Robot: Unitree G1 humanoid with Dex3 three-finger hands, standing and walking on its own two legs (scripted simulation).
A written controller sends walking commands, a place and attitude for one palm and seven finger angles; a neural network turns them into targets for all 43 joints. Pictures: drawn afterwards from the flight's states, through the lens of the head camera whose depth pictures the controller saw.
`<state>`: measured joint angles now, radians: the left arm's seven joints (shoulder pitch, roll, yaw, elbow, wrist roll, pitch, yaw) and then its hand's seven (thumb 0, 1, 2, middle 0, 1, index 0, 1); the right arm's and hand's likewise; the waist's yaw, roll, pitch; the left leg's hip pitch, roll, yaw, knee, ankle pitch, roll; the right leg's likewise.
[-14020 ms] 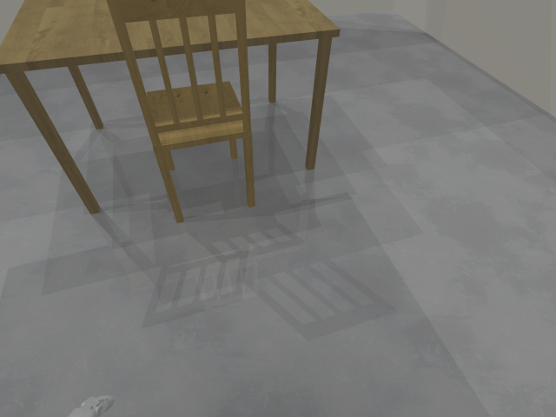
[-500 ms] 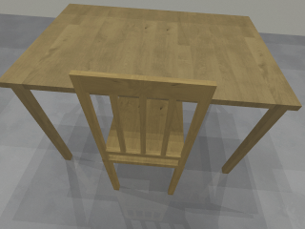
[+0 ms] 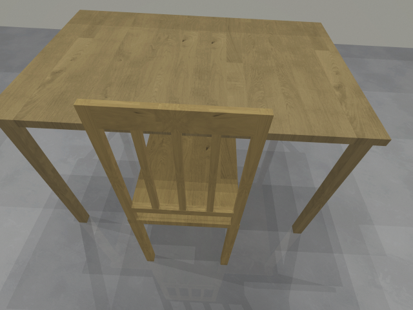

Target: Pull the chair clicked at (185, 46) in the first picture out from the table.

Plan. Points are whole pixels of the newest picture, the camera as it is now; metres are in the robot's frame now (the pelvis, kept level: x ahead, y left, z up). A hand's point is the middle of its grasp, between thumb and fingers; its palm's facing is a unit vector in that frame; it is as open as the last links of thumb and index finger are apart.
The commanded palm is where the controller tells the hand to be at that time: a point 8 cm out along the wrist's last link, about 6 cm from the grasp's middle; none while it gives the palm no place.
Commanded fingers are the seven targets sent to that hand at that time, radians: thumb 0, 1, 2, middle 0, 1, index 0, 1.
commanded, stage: shuffle to correct the standing spot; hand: left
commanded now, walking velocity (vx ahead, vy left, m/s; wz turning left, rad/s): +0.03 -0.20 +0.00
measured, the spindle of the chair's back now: (180, 176) +0.44 +0.09 -0.07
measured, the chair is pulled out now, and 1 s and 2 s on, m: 0.00 0.00 0.00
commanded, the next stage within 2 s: come to a stop and stand still in 0.22 s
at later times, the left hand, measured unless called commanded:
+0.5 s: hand out of the picture +0.09 +0.07 -0.18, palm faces +0.01 -0.97 -0.23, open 7.3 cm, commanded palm none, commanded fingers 0.00 0.90 0.90 -0.20 -0.30 -0.20 -0.30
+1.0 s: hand out of the picture +0.08 +0.15 -0.18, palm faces +0.08 -0.97 -0.22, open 7.4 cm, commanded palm none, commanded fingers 0.00 0.90 0.90 -0.20 -0.30 -0.20 -0.30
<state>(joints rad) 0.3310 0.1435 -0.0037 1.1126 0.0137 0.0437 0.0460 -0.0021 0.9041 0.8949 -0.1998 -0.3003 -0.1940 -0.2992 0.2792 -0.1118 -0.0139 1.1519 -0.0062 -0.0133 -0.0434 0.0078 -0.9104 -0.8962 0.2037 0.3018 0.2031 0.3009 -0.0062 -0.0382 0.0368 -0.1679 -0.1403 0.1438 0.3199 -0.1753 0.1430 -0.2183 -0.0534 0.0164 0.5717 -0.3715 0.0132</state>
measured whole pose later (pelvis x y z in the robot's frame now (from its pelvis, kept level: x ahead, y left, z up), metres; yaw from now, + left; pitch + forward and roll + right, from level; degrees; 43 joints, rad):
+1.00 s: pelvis +0.02 -0.05 -0.01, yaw +4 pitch -1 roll +0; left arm 0.19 0.25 0.02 0.93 0.02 0.04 0.03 0.00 0.91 0.89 -0.20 -0.30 -0.19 -0.30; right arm 0.17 -0.13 -0.02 0.98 -0.02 0.01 -0.02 -0.01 -0.94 -0.90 0.21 0.30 0.21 0.30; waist 0.02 -0.06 0.08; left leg -0.29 -0.02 0.03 0.54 -0.24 0.04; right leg -0.33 -0.02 0.00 0.86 -0.52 0.03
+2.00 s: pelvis +0.05 -0.05 +0.00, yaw +3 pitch -1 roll +1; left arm 0.29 0.18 -0.02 1.02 0.00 -0.01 0.04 0.00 0.91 0.89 -0.20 -0.30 -0.19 -0.30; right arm 0.23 -0.17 0.01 1.08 -0.02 -0.03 -0.02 0.01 -0.92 -0.90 0.20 0.30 0.20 0.30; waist 0.00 -0.02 0.02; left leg -0.22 -0.02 0.05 0.50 -0.27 0.02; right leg -0.12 -0.01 -0.02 0.49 -0.36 -0.01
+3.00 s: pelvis -0.02 -0.07 -0.10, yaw +4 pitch +14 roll -2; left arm 0.31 0.25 0.10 0.11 -0.28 -0.27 -0.37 0.00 0.21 0.60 -0.13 -0.19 -0.13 -0.19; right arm 0.22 -0.19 0.05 0.57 0.05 -0.18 -0.08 0.02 -0.90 -0.90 0.21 0.30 0.21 0.30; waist -0.03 0.06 -0.14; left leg -0.98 0.03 -0.02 1.18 -0.44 0.00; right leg -0.86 0.02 -0.09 1.18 -0.56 -0.04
